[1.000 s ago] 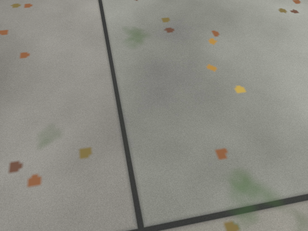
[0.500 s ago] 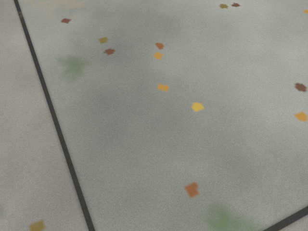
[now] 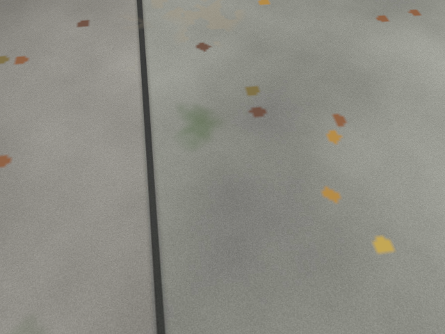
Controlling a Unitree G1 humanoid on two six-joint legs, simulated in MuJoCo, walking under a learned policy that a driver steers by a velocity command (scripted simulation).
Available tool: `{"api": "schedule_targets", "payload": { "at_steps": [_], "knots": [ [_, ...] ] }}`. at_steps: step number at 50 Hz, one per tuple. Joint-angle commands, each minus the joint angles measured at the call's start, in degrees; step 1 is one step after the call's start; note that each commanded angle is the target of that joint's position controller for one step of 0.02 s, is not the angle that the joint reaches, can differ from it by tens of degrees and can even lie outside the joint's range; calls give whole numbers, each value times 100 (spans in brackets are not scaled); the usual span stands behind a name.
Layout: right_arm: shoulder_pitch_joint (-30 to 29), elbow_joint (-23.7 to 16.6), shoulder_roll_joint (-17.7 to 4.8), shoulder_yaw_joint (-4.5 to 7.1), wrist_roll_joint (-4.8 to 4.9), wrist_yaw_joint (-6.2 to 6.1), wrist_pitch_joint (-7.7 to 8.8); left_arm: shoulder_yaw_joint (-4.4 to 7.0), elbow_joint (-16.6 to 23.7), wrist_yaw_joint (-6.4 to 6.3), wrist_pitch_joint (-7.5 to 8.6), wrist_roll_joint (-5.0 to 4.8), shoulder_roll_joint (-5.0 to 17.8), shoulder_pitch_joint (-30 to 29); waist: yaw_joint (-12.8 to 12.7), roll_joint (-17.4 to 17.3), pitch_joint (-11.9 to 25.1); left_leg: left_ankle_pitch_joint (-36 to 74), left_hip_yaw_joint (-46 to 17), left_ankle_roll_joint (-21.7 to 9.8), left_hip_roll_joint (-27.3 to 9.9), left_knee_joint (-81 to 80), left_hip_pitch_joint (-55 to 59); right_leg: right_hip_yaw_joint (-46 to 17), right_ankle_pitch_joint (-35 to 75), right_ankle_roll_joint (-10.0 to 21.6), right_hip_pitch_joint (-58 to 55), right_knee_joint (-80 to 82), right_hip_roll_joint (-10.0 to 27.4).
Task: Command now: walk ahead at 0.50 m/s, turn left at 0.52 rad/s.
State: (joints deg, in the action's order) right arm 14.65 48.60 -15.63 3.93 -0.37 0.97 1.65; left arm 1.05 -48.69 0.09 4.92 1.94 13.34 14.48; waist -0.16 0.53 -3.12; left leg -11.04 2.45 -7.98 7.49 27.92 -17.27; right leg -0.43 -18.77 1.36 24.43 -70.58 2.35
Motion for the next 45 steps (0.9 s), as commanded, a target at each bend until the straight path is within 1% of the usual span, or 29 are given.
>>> {"api": "schedule_targets", "payload": {
  "at_steps": [1, 3, 7, 10, 13, 15, 16, 17, 18, 19, 20, 21, 22, 23, 24, 25, 27, 28, 30, 32, 34, 35, 38, 40, 41, 42, 43, 44, 45],
  "knots": [
    [291, -231, -598, 126, 52, -29, 161, 104, 379, 36, -164, 121, 508, 308, -174, -38, 270, 1835, -1866, -887, -1516, -1518, 548, -117, 207, -226, 769, 374, 305],
    [431, -200, -764, 167, 54, -33, 211, 95, 524, 57, -250, 110, 476, 44, -150, -152, 228, 1977, -1678, -823, -1332, -1592, 415, -3, 552, -351, 892, 852, 316],
    [926, -137, -790, 182, 69, -58, 172, 87, 883, 82, -265, 77, 506, -949, 226, -359, 95, 1961, -1773, -529, -1178, -1550, 814, 51, 1468, -480, 1403, 2023, 260],
    [1242, -115, -825, 197, 44, -94, 144, 48, 1076, 114, -237, 38, 496, -1509, 474, -438, 127, 2129, -1952, -448, -1201, -1350, 1317, 17, 1789, -469, 1543, 2714, 111],
    [1401, -121, -852, 196, -26, -136, 134, 5, 1248, 135, -170, 2, 521, -1906, 597, -471, 113, 2538, -2129, -465, -1320, -1091, 1736, 37, 1750, -374, 1496, 3302, -58],
    [1341, -138, -853, 182, -50, -181, 159, 4, 1279, 143, -111, -12, 582, -1859, 525, -520, 113, 2760, -2225, -358, -1465, -966, 1811, 8, 1693, -207, 1035, 3715, -115],
    [1197, -162, -873, 175, -51, -197, 177, 26, 1211, 135, -85, -13, 645, -1595, 371, -544, 146, 2946, -2229, -257, -1513, -872, 1711, 3, 1572, -92, 535, 3934, -171],
    [1062, -175, -920, 174, -56, -196, 205, 76, 1071, 105, -59, -15, 755, -1164, 175, -566, 275, 3551, -2187, -157, -1497, -571, 1628, 52, 1334, 36, -117, 4062, -309],
    [989, -149, -952, 168, -48, -171, 230, 144, 837, 53, -12, -11, 875, -457, -150, -421, 588, 4076, -2008, -53, -1306, 187, 1605, 150, 1262, 174, -953, 4341, -456],
    [978, -150, -861, 131, -23, -126, 269, 219, 667, -22, 58, 44, 1068, 319, -516, -190, 1079, 3532, -1759, 62, -1010, 1296, 1123, -188, 1206, 376, -2127, 4456, -62],
    [1285, -321, -398, 7, 82, -94, 306, 322, 662, -115, 71, 164, 1540, 1083, -610, 605, 1930, 1456, -1301, 232, -560, 3004, 51, -2057, 243, 782, -3531, 4563, 1390],
    [1925, -268, -402, 14, 129, -95, 271, 442, 485, -68, -33, 66, 1763, 1066, -248, 1843, 2239, -1854, -842, 361, 161, 4275, -1180, -4444, 97, 1454, -3999, 5353, 2232],
    [1580, -145, -711, 35, -68, -134, 209, 356, 620, -10, -88, -37, 1226, 532, -135, 639, 1281, -1501, -1046, 318, -291, 4638, -1728, -4082, -495, 1392, -3261, 5459, 2020],
    [1000, -221, -659, 15, -116, -80, 209, 274, 663, 19, -76, -74, 844, 184, -166, 59, 675, -1052, -1036, 337, -461, 4481, -1720, -3177, -291, 1294, -2543, 5540, 1732],
    [750, -301, -552, -11, -108, -41, 207, 225, 612, 27, -61, -33, 672, 27, -59, -16, 360, -836, -978, 344, -641, 4153, -1640, -2528, 248, 1116, -2063, 5704, 1435],
    [597, -364, -518, -15, -162, -10, 166, 192, 504, 6, -16, -51, 615, 64, 20, 204, 169, -817, -930, 403, -739, 3896, -1539, -2014, 1371, 1035, -1777, 5732, 1234],
    [836, -258, -378, -56, -197, 0, 70, 172, 312, 36, 107, -93, 615, 293, 143, 412, 291, -905, -799, 549, -664, 3736, -1126, -1350, 3893, 1077, -1576, 5593, 1131],
    [845, -245, -344, -62, -192, -9, 51, 166, 221, 58, 167, -119, 614, 382, 192, 401, 375, -872, -770, 605, -620, 3621, -1130, -1063, 4831, 1102, -1652, 5518, 1092],
    [689, -260, -267, -92, -176, -6, 32, 161, 119, 65, 188, -133, 670, 381, 250, 452, 493, -609, -614, 694, -611, 3188, -1194, -624, 5451, 1066, -1738, 5523, 961],
    [320, -337, -143, -170, -159, 11, 23, 130, 39, 48, 114, -135, 650, 324, 228, 556, 478, -223, -345, 760, -689, 2391, -1062, -230, 5567, 951, -1633, 5540, 744],
    [-70, -380, -5, -263, -119, 12, 18, 112, -67, 33, 46, -140, 645, 428, 83, 657, 508, 201, -103, 766, -711, 1659, -683, -3, 5532, 851, -1528, 5513, 602],
    [-195, -378, -2, -284, -103, -6, 14, 114, -141, 29, 20, -141, 665, 544, 10, 672, 547, 360, -48, 759, -696, 1422, -556, -6, 5472, 828, -1591, 5456, 614],
    [-376, -351, -84, -292, -103, -101, 37, 122, -341, 8, -60, -168, 709, 789, -75, 604, 484, 457, -87, 688, -646, 855, -287, -378, 5096, 813, -1719, 5100, 723],
    [-182, -251, -165, -267, -107, -177, 96, 164, -340, -31, -122, -199, 813, 638, 81, 491, 384, 637, -139, 578, -606, 138, 110, -675, 4464, 721, -1675, 4698, 708],
    [23, -172, -285, -234, -137, -227, 154, 183, -327, -44, -138, -230, 834, 608, 187, 308, 393, 1239, -252, 514, -723, -416, 600, -749, 3841, 567, -1494, 4362, 568],
    [303, -127, -651, -149, -188, -286, 222, 157, -224, -53, -114, -234, 694, 714, 176, -171, 727, 2934, -850, 384, -1498, -324, 1431, -678, 2690, 380, -1067, 3791, 301],
    [530, -173, -1051, -44, -160, -299, 184, 73, -160, -91, -140, -285, 254, 1208, 55, -1165, 1258, 5134, -1810, -268, -2817, -28, 2376, -195, -343, 226, -293, 2648, -340],
    [625, -186, -948, -16, 28, -283, 68, 150, -232, -155, -302, -268, 480, 1223, 294, -1348, 1632, 4943, -2333, -940, -3285, -255, 2251, 79, -2053, 177, 27, 1506, -710],
    [474, -259, -757, -49, 57, -287, 16, 257, -219, -151, -410, -147, 743, 988, 247, -798, 1240, 4007, -2140, -1032, -3109, -587, 1812, -30, -2009, 123, 315, 746, -580]
  ]
}}
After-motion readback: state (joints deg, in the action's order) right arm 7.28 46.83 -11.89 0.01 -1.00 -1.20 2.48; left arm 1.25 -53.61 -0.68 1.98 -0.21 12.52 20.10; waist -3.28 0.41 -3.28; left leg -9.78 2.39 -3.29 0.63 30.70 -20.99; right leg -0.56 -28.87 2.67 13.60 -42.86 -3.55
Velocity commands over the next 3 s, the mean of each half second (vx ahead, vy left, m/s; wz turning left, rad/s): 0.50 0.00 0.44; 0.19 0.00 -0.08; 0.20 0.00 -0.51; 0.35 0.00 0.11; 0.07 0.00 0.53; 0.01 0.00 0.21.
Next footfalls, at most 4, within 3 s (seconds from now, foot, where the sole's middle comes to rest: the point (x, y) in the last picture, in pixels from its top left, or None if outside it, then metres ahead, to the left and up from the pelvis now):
0.38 right None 0.41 -0.10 -0.77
0.84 left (191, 320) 0.51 0.12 -0.77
1.26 right None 0.43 -0.10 -0.77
1.76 left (216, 245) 0.75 0.05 -0.77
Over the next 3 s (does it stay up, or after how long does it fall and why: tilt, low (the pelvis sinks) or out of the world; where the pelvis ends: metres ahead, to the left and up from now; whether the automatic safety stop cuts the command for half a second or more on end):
stays up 0.77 -0.02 0.01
